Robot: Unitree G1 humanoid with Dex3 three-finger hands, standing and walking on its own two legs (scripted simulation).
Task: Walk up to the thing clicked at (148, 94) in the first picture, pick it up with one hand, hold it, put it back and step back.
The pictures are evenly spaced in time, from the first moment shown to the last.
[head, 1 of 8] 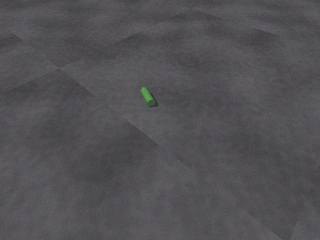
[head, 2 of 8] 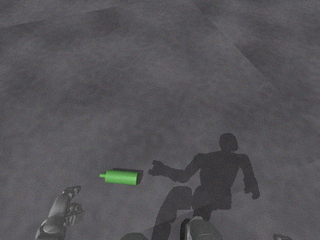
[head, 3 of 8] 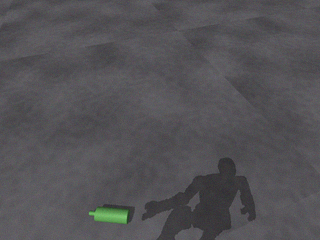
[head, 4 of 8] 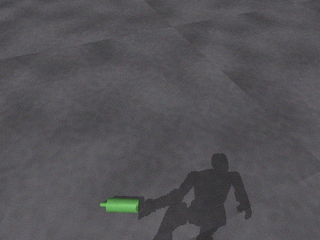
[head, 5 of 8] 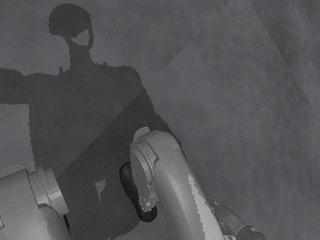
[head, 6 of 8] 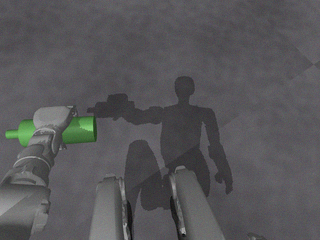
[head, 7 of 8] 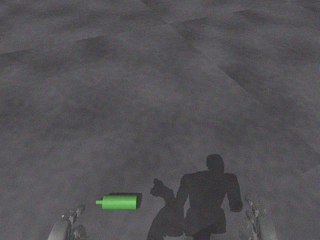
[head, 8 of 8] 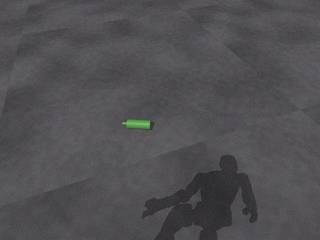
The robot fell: no
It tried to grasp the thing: yes
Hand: left
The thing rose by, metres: 0.68
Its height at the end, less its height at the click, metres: +0.00
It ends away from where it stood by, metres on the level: 0.00
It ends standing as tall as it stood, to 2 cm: yes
